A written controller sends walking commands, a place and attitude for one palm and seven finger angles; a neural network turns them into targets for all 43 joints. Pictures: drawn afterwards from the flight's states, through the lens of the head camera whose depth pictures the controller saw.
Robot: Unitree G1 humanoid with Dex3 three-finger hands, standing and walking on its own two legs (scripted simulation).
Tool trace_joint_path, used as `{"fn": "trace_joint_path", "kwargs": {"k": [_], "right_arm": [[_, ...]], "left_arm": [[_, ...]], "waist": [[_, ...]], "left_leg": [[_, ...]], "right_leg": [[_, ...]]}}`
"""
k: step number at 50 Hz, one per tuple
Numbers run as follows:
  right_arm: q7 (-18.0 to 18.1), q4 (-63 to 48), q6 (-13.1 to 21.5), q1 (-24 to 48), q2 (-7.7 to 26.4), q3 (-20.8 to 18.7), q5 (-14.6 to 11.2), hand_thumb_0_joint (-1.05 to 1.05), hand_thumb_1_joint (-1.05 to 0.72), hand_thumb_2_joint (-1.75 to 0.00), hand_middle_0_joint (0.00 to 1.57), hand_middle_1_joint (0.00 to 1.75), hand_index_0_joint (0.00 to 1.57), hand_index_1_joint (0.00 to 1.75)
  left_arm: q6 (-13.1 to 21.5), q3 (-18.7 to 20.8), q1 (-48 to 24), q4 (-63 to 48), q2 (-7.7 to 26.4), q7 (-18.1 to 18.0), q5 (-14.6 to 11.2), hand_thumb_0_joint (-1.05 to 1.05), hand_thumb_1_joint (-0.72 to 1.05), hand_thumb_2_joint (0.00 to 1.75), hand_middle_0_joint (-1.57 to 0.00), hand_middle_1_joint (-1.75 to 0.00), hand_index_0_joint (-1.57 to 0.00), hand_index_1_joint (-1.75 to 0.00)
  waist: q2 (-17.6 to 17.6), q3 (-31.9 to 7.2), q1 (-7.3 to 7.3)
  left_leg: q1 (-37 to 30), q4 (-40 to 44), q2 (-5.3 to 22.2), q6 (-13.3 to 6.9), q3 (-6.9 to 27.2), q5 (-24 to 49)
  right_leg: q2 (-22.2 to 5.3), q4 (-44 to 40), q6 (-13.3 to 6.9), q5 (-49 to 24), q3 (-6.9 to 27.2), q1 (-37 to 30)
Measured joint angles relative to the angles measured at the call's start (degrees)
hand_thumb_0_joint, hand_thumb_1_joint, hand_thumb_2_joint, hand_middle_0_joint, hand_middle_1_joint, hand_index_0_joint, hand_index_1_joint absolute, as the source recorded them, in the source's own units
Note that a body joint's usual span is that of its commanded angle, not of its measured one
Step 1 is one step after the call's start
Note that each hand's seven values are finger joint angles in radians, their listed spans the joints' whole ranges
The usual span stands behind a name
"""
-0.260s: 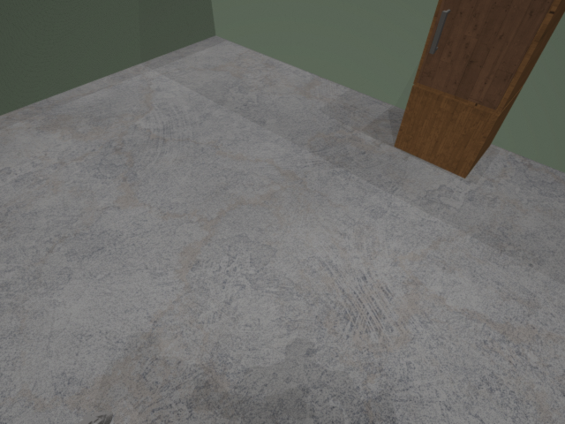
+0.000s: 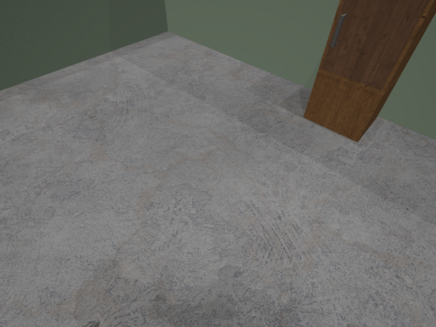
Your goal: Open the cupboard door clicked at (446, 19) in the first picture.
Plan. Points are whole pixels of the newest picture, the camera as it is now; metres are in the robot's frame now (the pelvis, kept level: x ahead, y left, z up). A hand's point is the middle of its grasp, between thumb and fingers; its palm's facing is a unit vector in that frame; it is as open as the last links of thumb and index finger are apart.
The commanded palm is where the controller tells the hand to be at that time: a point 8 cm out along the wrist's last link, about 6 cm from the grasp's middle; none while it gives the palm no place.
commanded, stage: stand and wait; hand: left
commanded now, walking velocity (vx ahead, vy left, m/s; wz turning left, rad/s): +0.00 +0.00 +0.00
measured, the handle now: (338, 30) +1.69 -0.61 -0.09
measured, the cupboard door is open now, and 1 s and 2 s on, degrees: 0 0 0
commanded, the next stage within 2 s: look at it before walking up in 0.56 s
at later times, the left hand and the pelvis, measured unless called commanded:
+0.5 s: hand out of the picture +0.06 +0.24 -0.15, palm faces -0.02 -0.94 -0.35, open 7.4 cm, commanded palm none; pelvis -0.02 -0.01 +0.00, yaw +0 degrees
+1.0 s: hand out of the picture +0.06 +0.23 -0.15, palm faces -0.03 -0.94 -0.33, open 7.4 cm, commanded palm none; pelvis -0.02 -0.01 +0.01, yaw +0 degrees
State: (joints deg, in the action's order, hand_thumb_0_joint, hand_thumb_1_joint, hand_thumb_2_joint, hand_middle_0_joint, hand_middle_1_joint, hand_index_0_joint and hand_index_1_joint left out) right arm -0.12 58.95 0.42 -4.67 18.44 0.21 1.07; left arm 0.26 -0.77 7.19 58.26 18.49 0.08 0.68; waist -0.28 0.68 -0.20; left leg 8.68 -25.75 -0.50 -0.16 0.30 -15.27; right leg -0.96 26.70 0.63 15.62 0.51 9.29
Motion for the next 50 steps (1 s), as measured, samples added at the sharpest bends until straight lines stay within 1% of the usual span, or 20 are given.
{"fn": "trace_joint_path", "kwargs": {"k": [21,50], "right_arm": [[0.05,4.61,-0.38,-2.78,1.34,-0.16,-0.3,0.01,-0.91,-0.9,0.2,0.3,0.2,0.3],[-0.14,5.18,-0.09,-2.39,1.01,-0.02,-0.38,0.01,-0.91,-0.9,0.2,0.3,0.2,0.3]], "left_arm": [[-0.1,0.64,1.32,3.61,1.38,0.04,-0.09,0.01,0.9,0.9,-0.2,-0.3,-0.2,-0.3],[0.3,0.46,0.87,3.95,0.72,0.18,0.05,0.01,0.9,0.9,-0.2,-0.3,-0.2,-0.3]], "waist": [[0.32,1.33,0.23],[0.38,1.21,0.31]], "left_leg": [[-0.98,2.97,0.67,0.61,0.23,2.63],[-0.74,4.23,1.12,1.02,0.31,3.76]], "right_leg": [[0.65,-3.13,-0.52,-2.71,-0.25,-1.05],[1.08,-4.39,-0.88,-3.87,-0.32,-0.78]]}}
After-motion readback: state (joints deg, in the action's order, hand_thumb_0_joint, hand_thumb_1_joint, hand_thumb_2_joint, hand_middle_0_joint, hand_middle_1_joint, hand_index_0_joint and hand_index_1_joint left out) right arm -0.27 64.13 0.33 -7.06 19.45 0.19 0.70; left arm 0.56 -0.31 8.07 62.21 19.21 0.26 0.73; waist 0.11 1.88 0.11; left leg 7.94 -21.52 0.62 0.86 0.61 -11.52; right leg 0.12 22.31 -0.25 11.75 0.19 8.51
